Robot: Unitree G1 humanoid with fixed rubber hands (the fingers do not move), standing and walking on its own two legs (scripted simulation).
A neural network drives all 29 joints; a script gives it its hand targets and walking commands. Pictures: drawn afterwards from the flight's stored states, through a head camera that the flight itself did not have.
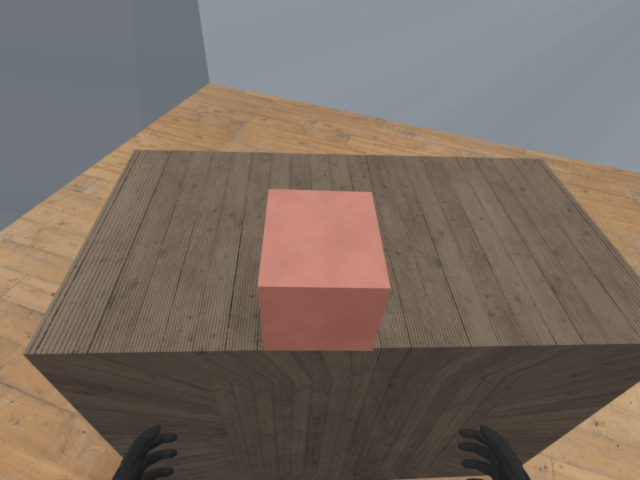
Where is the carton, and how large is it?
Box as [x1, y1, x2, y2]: [258, 189, 390, 350]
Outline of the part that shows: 269,189 258,280 258,294 264,349 371,350 390,288 371,192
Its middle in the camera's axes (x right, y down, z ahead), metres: +0.00 +0.04 +0.59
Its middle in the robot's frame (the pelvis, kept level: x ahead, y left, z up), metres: +0.43 +0.01 +0.03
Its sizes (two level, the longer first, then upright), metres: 0.192 0.161 0.149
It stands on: a pedestal, 0.74 m high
